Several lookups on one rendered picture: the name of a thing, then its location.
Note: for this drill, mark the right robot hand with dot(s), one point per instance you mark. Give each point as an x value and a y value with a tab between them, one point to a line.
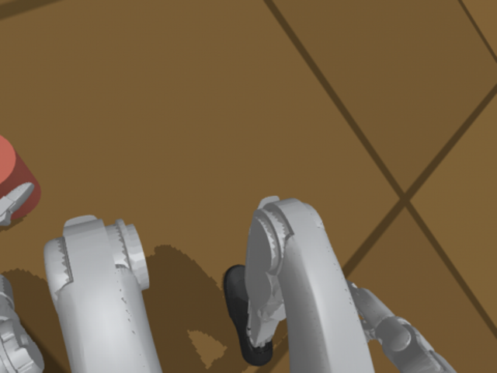
371	308

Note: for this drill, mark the right robot arm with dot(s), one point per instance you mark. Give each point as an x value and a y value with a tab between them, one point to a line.
407	349

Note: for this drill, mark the can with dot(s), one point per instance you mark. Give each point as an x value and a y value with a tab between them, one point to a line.
14	172

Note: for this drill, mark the left robot arm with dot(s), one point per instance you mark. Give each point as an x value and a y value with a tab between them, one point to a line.
18	353

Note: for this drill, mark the right robot foot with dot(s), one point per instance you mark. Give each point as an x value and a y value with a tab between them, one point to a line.
237	301

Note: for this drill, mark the left robot hand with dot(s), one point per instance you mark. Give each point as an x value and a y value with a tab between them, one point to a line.
13	200

